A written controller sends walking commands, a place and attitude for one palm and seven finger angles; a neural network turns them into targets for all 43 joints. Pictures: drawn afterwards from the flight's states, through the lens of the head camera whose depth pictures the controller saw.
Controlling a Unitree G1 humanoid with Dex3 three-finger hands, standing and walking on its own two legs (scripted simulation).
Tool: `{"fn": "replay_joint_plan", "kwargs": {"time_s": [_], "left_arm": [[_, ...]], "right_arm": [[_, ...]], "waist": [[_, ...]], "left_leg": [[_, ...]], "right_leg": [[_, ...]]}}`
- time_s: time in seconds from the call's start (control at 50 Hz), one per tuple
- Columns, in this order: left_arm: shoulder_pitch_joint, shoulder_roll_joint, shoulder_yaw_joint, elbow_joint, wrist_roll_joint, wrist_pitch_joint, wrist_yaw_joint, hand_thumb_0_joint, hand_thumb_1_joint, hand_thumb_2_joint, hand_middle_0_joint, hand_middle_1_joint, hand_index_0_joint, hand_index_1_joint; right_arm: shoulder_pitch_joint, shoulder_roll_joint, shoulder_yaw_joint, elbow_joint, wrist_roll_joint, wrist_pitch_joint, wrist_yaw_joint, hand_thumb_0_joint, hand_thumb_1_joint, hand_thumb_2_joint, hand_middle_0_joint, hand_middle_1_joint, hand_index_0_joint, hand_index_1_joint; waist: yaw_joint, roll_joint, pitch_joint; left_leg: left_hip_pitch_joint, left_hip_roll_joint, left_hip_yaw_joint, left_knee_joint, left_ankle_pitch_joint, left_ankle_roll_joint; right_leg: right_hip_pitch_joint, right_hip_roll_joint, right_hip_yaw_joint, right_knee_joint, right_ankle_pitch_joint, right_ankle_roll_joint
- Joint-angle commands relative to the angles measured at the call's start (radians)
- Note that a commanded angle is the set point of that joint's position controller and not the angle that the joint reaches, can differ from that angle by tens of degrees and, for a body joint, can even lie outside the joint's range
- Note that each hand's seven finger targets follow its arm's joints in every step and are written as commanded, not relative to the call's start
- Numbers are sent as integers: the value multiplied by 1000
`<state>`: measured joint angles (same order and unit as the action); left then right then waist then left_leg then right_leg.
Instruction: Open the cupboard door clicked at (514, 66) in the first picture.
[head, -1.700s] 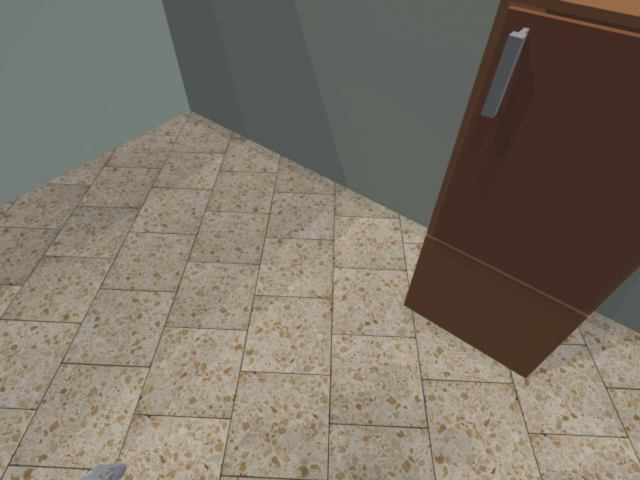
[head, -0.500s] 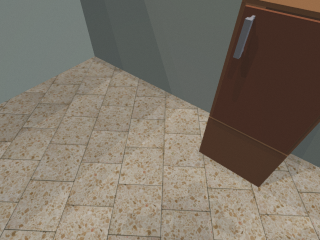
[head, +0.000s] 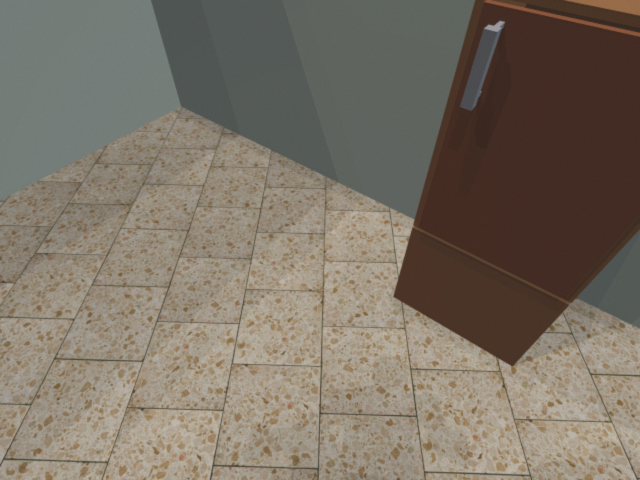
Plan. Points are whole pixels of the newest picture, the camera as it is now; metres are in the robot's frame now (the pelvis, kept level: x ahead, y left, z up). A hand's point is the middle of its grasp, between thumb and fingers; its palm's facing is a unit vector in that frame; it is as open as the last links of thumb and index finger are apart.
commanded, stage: turn to face it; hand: left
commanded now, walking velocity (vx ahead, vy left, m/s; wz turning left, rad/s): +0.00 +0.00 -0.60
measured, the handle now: (483, 66) +0.81 -0.25 +0.15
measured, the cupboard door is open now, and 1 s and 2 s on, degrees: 0 0 0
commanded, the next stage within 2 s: take the last steps up to it in 0.86 s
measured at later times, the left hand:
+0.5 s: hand out of the picture +0.05 +0.21 -0.18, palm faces -0.18 -0.96 -0.23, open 7.4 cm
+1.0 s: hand out of the picture +0.12 +0.15 -0.17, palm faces -0.46 -0.85 -0.26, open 7.3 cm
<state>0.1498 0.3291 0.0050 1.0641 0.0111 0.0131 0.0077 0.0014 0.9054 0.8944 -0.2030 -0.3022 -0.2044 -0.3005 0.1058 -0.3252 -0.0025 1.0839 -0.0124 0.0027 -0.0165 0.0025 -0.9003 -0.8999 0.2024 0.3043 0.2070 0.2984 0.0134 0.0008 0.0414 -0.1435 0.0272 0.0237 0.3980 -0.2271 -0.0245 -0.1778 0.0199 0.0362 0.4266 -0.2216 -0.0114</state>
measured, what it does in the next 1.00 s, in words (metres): steps on the spot, turning right: left foot, then right foot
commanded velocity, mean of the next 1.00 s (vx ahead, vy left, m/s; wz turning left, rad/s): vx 0.02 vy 0.00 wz -0.45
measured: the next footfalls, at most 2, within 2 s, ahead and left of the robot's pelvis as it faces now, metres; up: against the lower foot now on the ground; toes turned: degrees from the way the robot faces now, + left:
left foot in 0.52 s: +0.01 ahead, +0.14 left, +0.00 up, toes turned -14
right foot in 0.90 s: -0.10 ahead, -0.10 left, +0.00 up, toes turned -30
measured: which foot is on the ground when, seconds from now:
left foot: down 0.00-0.26, up 0.28-0.50, down 0.52-0.90, up 0.92-1.00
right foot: down 0.00-0.54, up 0.56-0.88, down 0.90-1.00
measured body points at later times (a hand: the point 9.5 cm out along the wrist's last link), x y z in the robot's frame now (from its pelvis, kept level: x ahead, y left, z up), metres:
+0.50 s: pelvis -0.04 +0.02 -0.01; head +0.01 +0.02 +0.43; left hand +0.06 +0.26 -0.16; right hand +0.02 -0.26 -0.14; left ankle -0.03 +0.15 -0.73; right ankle +0.00 -0.11 -0.74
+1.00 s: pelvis -0.07 +0.02 -0.02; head -0.04 -0.01 +0.43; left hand +0.14 +0.19 -0.14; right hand -0.17 -0.23 -0.17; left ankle -0.03 +0.15 -0.70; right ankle -0.13 -0.08 -0.74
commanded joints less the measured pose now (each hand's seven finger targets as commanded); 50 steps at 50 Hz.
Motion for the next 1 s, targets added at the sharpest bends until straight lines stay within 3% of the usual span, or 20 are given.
{"fn": "replay_joint_plan", "kwargs": {"time_s": [0.0,0.18,0.22,0.24,0.26,0.34,0.4,0.46,0.48,0.52,0.56,0.62,0.68,0.8,0.84,0.86,0.88,0.9,0.92,0.98], "left_arm": [[16,117,40,-98,4,16,5,0,900,900,-200,-300,-200,-300],[94,75,69,-188,13,27,-14,0,900,900,-200,-300,-200,-300],[127,108,81,-199,20,22,-11,0,900,900,-200,-300,-200,-300],[140,152,91,-207,22,18,-4,0,900,900,-200,-300,-200,-300],[170,168,100,-214,17,17,6,0,900,900,-200,-300,-200,-300],[67,114,100,-247,20,14,17,0,900,900,-200,-300,-200,-300],[73,120,107,-248,19,22,13,0,900,900,-200,-300,-200,-300],[29,111,108,-260,14,30,9,0,900,900,-200,-300,-200,-300],[17,81,101,-270,9,30,7,0,900,900,-200,-300,-200,-300],[9,10,97,-311,7,31,-14,0,900,900,-200,-300,-200,-300],[19,57,122,-265,22,40,-24,0,900,900,-200,-300,-200,-300],[59,4,106,-243,16,48,-38,0,900,900,-200,-300,-200,-300],[-8,-18,91,-257,12,45,-39,0,900,900,-200,-300,-200,-300],[-4,-34,73,-254,6,27,-33,0,900,900,-200,-300,-200,-300],[90,-4,79,-218,9,11,-27,0,900,900,-200,-300,-200,-300],[137,83,92,-195,16,-8,-15,0,900,900,-200,-300,-200,-300],[170,165,106,-182,14,-17,1,0,900,900,-200,-300,-200,-300],[213,146,102,-175,4,-8,10,0,900,900,-200,-300,-200,-300],[177,133,108,-167,11,-10,17,0,900,900,-200,-300,-200,-300],[63,62,87,-185,11,-7,17,0,900,900,-200,-300,-200,-300]], "right_arm": [[52,-108,-41,-86,0,2,-16,0,-900,-900,200,300,200,300],[-4,-108,-88,-205,-3,9,-14,0,-900,-900,200,300,200,300],[-21,-70,-90,-234,0,14,-11,0,-900,-900,200,300,200,300],[-25,-26,-83,-248,5,19,-10,0,-900,-900,200,300,200,300],[-58,-24,-79,-262,4,18,-11,0,-900,-900,200,300,200,300],[23,-7,-79,-240,9,4,-13,0,-900,-900,200,300,200,300],[32,12,-77,-249,15,5,-16,0,-900,-900,200,300,200,300],[136,9,-79,-231,18,-5,-23,0,-900,-900,200,300,200,300],[167,-15,-83,-229,18,-13,-29,0,-900,-900,200,300,200,300],[126,-147,-106,-267,-1,-15,-29,0,-900,-900,200,300,200,300],[29,-72,-83,-285,-10,-16,-28,0,-900,-900,200,300,200,300],[12,-46,-76,-283,-15,-22,-25,0,-900,-900,200,300,200,300],[125,-53,-81,-244,-15,-19,-24,0,-900,-900,200,300,200,300],[177,-102,-97,-202,-18,-6,-13,0,-900,-900,200,300,200,300],[167,-101,-98,-196,-9,-2,-8,0,-900,-900,200,300,200,300],[196,-47,-88,-203,0,0,-2,0,-900,-900,200,300,200,300],[153,33,-61,-239,0,2,1,0,-900,-900,200,300,200,300],[83,21,-59,-252,-2,14,-15,0,-900,-900,200,300,200,300],[81,25,-59,-242,-1,15,-18,0,-900,-900,200,300,200,300],[136,19,-61,-171,-8,20,-5,0,-900,-900,200,300,200,300]], "waist": [[-21,-9,-59],[18,63,-72],[34,-104,-82],[43,-257,-62],[79,-273,-49],[2,-138,-142],[6,-156,-139],[-46,-169,-164],[-62,-111,-168],[-53,262,-85],[-7,128,-18],[15,140,4],[-36,154,-8],[-46,211,-61],[2,144,-108],[10,-41,-149],[28,-267,-152],[67,-192,-145],[44,-304,-139],[-13,-155,-96]], "left_leg": [[14,119,-22,39,142,26],[-124,207,-37,108,-24,71],[-195,96,54,316,-148,21],[-303,-5,73,474,-275,-15],[-388,-25,-13,629,-367,-18],[-300,3,-61,543,-268,-17],[-204,-37,-35,363,-230,-12],[-15,-49,-20,110,-108,2],[121,7,-67,13,-75,24],[81,433,-434,-180,-68,179],[-121,354,-306,-155,-3,196],[-90,246,-99,-97,141,165],[17,254,-74,-56,304,180],[53,287,-22,47,473,152],[-9,243,45,188,384,76],[-202,185,113,368,166,8],[-427,71,123,541,-362,-39],[-421,81,3,617,-391,-27],[-462,78,-7,663,-377,-30],[-382,78,11,671,-232,-40]], "right_leg": [[-76,-109,135,35,281,-23],[-157,-34,119,256,146,-16],[-150,-120,292,115,149,-60],[-124,-234,532,-35,122,-133],[-84,-287,668,-132,133,-207],[-31,-199,483,-16,314,-185],[-75,-168,493,-25,294,-161],[-160,-118,467,8,206,-93],[-279,-57,403,73,110,-49],[-509,81,77,517,-306,53],[-419,7,81,770,-217,73],[-417,-21,13,767,-166,80],[-393,-34,-43,597,-207,80],[-188,-23,-112,241,-204,47],[3,-29,-115,-16,33,32],[215,-194,60,-59,294,-19],[282,-409,302,-39,696,-120],[217,-406,255,-9,768,-186],[213,-360,271,-8,755,-199],[99,-271,153,-54,428,-171]]}}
